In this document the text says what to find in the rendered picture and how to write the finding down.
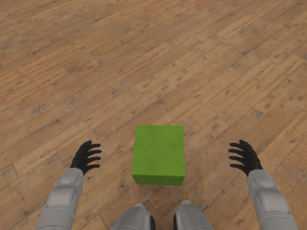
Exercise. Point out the carton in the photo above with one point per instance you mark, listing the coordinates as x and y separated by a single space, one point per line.
158 155

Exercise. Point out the left robot hand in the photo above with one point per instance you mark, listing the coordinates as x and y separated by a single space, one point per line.
81 157

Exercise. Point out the right robot hand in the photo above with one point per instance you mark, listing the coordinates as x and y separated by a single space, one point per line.
250 160

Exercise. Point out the left robot thigh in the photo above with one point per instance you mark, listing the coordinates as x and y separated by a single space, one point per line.
135 218

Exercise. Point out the right robot thigh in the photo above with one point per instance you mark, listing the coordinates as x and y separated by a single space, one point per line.
190 217

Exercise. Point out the robot thigh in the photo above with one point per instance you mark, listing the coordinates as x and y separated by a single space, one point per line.
135 218
190 217

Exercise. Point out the right robot forearm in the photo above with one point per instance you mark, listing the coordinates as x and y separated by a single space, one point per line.
271 207

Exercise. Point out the left robot forearm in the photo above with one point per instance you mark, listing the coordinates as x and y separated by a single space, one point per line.
61 206

